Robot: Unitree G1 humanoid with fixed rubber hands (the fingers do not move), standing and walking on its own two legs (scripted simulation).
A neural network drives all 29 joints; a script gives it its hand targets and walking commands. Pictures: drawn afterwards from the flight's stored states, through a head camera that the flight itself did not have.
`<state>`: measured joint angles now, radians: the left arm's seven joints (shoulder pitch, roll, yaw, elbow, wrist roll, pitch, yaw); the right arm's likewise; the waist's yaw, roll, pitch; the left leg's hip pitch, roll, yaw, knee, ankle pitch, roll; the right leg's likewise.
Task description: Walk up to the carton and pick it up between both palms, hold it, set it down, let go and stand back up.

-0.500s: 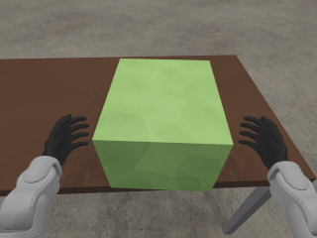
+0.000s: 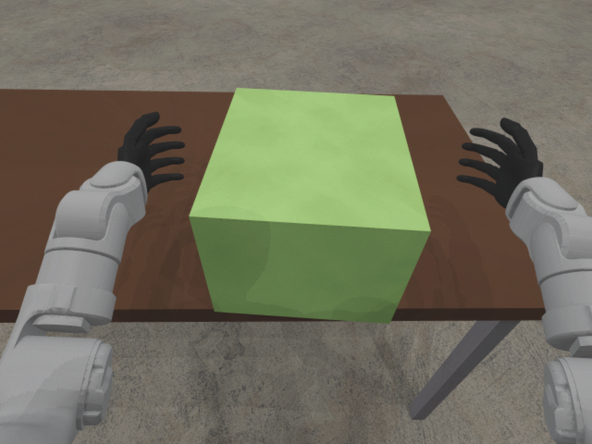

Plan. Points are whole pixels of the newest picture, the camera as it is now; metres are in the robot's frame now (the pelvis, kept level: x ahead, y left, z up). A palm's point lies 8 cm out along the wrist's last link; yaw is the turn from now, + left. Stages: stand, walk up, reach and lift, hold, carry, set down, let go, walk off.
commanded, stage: reach and lift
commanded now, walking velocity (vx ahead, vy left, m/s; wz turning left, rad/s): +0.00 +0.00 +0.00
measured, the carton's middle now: (308, 198) +0.49 -0.03 +0.07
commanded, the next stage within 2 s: none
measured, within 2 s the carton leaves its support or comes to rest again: neither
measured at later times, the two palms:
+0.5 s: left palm (145, 173) +0.46 +0.21 +0.15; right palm (493, 186) +0.42 -0.27 +0.16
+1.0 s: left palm (171, 204) +0.45 +0.18 +0.10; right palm (461, 215) +0.43 -0.25 +0.09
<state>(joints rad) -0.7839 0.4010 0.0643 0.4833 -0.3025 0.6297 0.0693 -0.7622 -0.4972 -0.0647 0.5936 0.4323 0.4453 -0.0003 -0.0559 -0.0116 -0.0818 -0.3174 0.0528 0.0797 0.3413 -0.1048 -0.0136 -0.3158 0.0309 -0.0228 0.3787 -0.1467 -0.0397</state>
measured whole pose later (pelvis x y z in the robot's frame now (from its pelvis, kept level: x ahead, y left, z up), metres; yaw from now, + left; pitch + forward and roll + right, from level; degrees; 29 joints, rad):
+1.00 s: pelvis +0.04 +0.01 +0.00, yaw +0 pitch +11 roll +0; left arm -0.60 0.24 0.06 0.56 -0.17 0.27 0.03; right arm -0.63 -0.39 0.00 0.75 0.35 0.05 -0.03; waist -0.05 0.04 -0.12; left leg -0.41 0.05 0.07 0.39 -0.18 -0.02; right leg -0.38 0.03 -0.03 0.37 -0.19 -0.02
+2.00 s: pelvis +0.01 +0.01 -0.01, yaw +1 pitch +13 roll -1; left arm -0.84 0.17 0.03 0.99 -0.15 0.06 0.14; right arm -0.83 -0.24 -0.10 1.06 0.23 0.02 -0.08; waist -0.05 0.03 -0.18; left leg -0.53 0.06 0.05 0.47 -0.16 -0.02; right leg -0.49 0.03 -0.05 0.44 -0.17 -0.03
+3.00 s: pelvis +0.04 +0.01 +0.01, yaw +1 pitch +2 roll +0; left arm -0.62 0.02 0.29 0.68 0.17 0.13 -0.01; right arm -0.58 -0.09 -0.34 0.81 -0.10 -0.06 0.01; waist -0.07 -0.03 -0.03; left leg -0.17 0.03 0.06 0.27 -0.14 -0.02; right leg -0.15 0.02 -0.03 0.29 -0.17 -0.02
